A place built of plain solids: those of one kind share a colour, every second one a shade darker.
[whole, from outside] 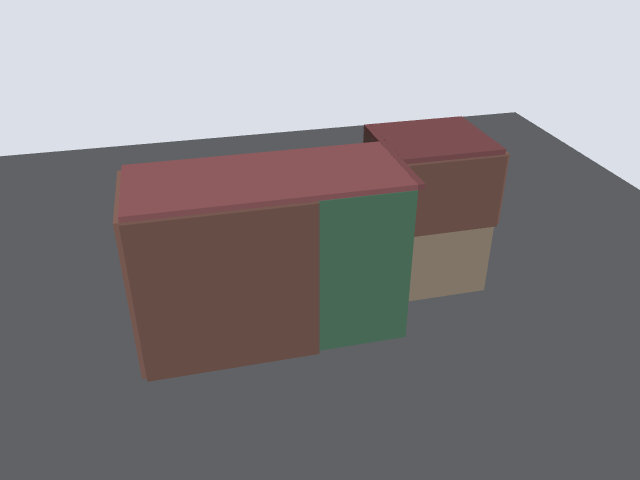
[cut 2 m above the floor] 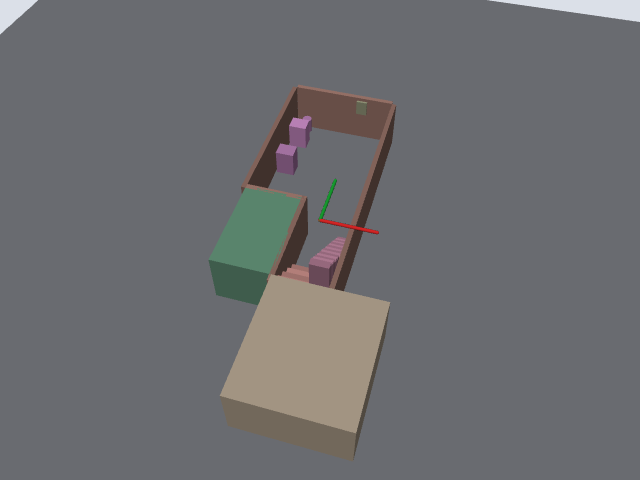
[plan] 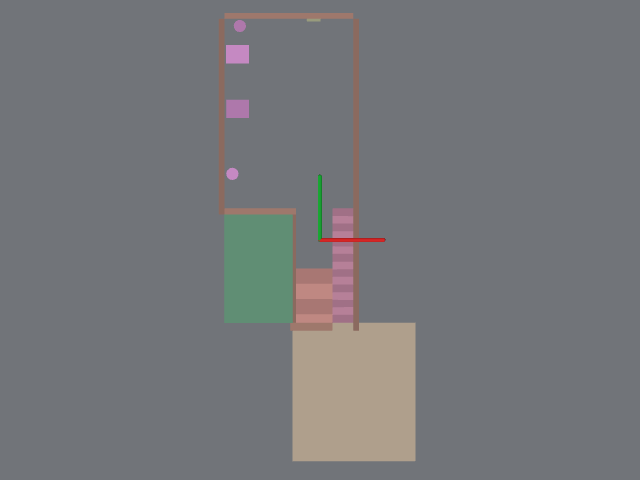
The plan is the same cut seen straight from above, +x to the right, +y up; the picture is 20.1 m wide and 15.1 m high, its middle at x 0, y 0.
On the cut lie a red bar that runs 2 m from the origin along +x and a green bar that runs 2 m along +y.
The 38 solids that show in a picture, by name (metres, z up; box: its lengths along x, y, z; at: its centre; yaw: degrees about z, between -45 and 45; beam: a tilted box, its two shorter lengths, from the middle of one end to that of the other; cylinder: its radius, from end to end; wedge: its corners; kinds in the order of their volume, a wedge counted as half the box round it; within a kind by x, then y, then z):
{
 "floor_1": {"box": [3.88, 4.36, 3.48], "at": [1.07, -4.78, 1.44]},
 "fill_1": {"box": [2.16, 3.52, 6.21], "at": [-1.94, -0.86, 3.06]},
 "wall_1": {"box": [0.18, 6.16, 6.22], "at": [-3.1, 3.88, 3.06]},
 "wall_2": {"box": [2.25, 0.2, 6.22], "at": [-1.88, 0.9, 3.06]},
 "wall_3": {"box": [4.05, 0.18, 6.22], "at": [-0.98, 7.05, 3.06]},
 "wall_4": {"box": [0.18, 4.11, 2.99], "at": [-0.96, -4.91, 4.67]},
 "wall_5": {"box": [0.18, 3.61, 6.22], "at": [-0.85, -0.8, 3.06]},
 "wall_6": {"box": [1.33, 0.25, 6.22], "at": [-0.27, -2.73, 3.06]},
 "wall_7": {"box": [3.88, 0.18, 2.99], "at": [1.07, -7.05, 4.67]},
 "wall_8": {"box": [0.18, 9.81, 6.22], "at": [1.14, 2.05, 3.06]},
 "wall_9": {"box": [1.96, 0.25, 2.99], "at": [2.03, -2.73, 4.67]},
 "roof_1": {"box": [4.05, 9.56, 0.2], "at": [-0.98, 2.18, 6.27]},
 "roof_2": {"box": [6.01, 0.25, 0.2], "at": [0.0, -2.73, 6.27]},
 "roof_3": {"box": [3.88, 4.11, 0.2], "at": [1.07, -4.91, 6.27]},
 "mass_1": {"box": [1.15, 0.28, 1.7], "at": [-0.18, -2.47, 0.8]},
 "mass_2": {"box": [1.15, 0.48, 1.3], "at": [-0.18, -2.1, 0.6]},
 "mass_3": {"box": [1.15, 0.48, 0.91], "at": [-0.18, -1.62, 0.4]},
 "mass_4": {"box": [1.15, 0.48, 0.51], "at": [-0.18, -1.14, 0.2]},
 "tread_1": {"wedge": [[0.4, -2.61, -0.05], [0.4, -2.61, 2.98], [0.4, -2.35, -0.05], [0.4, -2.35, 2.98], [1.05, -2.61, -0.05], [1.05, -2.61, 2.98], [1.05, -2.36, -0.05], [1.05, -2.36, 2.98]]},
 "tread_2": {"wedge": [[0.4, -2.36, -0.05], [0.4, -2.36, 2.77], [0.4, -2.11, -0.05], [0.4, -2.11, 2.78], [1.05, -2.36, -0.05], [1.05, -2.36, 2.78], [1.05, -2.11, -0.05], [1.05, -2.11, 2.78]]},
 "tread_3": {"wedge": [[0.4, -2.12, -0.05], [0.4, -2.12, 2.58], [0.4, -1.88, -0.05], [0.4, -1.88, 2.58], [1.05, -2.11, -0.05], [1.05, -2.11, 2.58], [1.05, -1.89, -0.05], [1.05, -1.89, 2.58]]},
 "tread_4": {"wedge": [[0.4, -1.89, -0.05], [0.4, -1.89, 2.38], [0.4, -1.65, -0.05], [0.4, -1.65, 2.38], [1.05, -1.89, -0.05], [1.05, -1.89, 2.38], [1.05, -1.64, -0.05], [1.05, -1.64, 2.38]]},
 "tread_5": {"wedge": [[0.4, -1.65, -0.05], [0.4, -1.65, 2.18], [0.4, -1.4, -0.05], [0.4, -1.4, 2.18], [1.05, -1.64, -0.05], [1.05, -1.64, 2.18], [1.05, -1.4, -0.05], [1.05, -1.4, 2.18]]},
 "tread_6": {"wedge": [[0.4, -1.4, -0.05], [0.4, -1.4, 1.98], [0.4, -1.15, -0.05], [0.4, -1.15, 1.98], [1.05, -1.4, -0.05], [1.05, -1.4, 1.97], [1.05, -1.16, -0.05], [1.05, -1.16, 1.97]]},
 "tread_7": {"wedge": [[0.4, -1.16, -0.05], [0.4, -1.16, 1.78], [0.4, -0.92, -0.05], [0.4, -0.92, 1.79], [1.05, -1.16, -0.05], [1.05, -1.16, 1.79], [1.05, -0.92, -0.05], [1.05, -0.92, 1.79]]},
 "tread_8": {"wedge": [[0.4, -0.93, -0.05], [0.4, -0.93, 1.59], [0.4, -0.68, -0.05], [0.4, -0.68, 1.59], [1.05, -0.92, -0.05], [1.05, -0.92, 1.59], [1.05, -0.69, -0.05], [1.05, -0.69, 1.59]]},
 "tread_9": {"wedge": [[0.4, -0.68, -0.05], [0.4, -0.68, 1.39], [0.4, -0.43, -0.05], [0.4, -0.43, 1.39], [1.05, -0.69, -0.05], [1.05, -0.69, 1.39], [1.05, -0.44, -0.05], [1.05, -0.44, 1.39]]},
 "tread_10": {"wedge": [[0.4, -0.44, -0.05], [0.4, -0.44, 1.19], [0.4, -0.2, -0.05], [0.4, -0.2, 1.19], [1.05, -0.44, -0.05], [1.05, -0.44, 1.19], [1.05, -0.2, -0.05], [1.05, -0.2, 1.19]]},
 "tread_11": {"wedge": [[0.4, -0.2, -0.05], [0.4, -0.2, 0.99], [0.4, 0.05, -0.05], [0.4, 0.05, 0.99], [1.05, -0.21, -0.05], [1.05, -0.21, 1.0], [1.05, 0.05, -0.05], [1.05, 0.05, 1.0]]},
 "tread_12": {"wedge": [[0.4, 0.05, -0.05], [0.4, 0.05, 0.8], [0.4, 0.27, -0.05], [0.4, 0.27, 0.8], [1.05, 0.05, -0.05], [1.05, 0.05, 0.8], [1.05, 0.27, -0.05], [1.05, 0.27, 0.8]]},
 "tread_13": {"wedge": [[0.4, 0.27, -0.05], [0.4, 0.27, 0.59], [0.4, 0.52, -0.05], [0.4, 0.52, 0.59], [1.05, 0.27, -0.05], [1.05, 0.27, 0.59], [1.05, 0.52, -0.05], [1.05, 0.52, 0.59]]},
 "tread_14": {"wedge": [[0.4, 0.51, -0.05], [0.4, 0.51, 0.39], [0.4, 0.76, -0.05], [0.4, 0.76, 0.39], [1.05, 0.51, -0.05], [1.05, 0.51, 0.39], [1.05, 0.75, -0.05], [1.05, 0.75, 0.39]]},
 "tread_15": {"wedge": [[0.4, 0.75, -0.05], [0.4, 0.75, 0.2], [0.4, 1.0, -0.05], [0.4, 1.0, 0.2], [1.05, 0.75, -0.05], [1.05, 0.75, 0.2], [1.05, 1.0, -0.05], [1.05, 1.0, 0.2]]},
 "bin_1": {"cylinder": 0.19, "from": [-2.76, 2.08, 0.0], "to": [-2.76, 2.08, 0.62]},
 "bin_2": {"box": [0.72, 0.58, 1.11], "at": [-2.59, 4.13, 0.51]},
 "bin_3": {"box": [0.72, 0.58, 1.11], "at": [-2.59, 5.84, 0.51]},
 "bin_4": {"cylinder": 0.19, "from": [-2.52, 6.73, 0.0], "to": [-2.52, 6.73, 0.62]},
 "cabinet_1": {"box": [0.44, 0.09, 0.62], "at": [-0.2, 6.92, 1.56]}
}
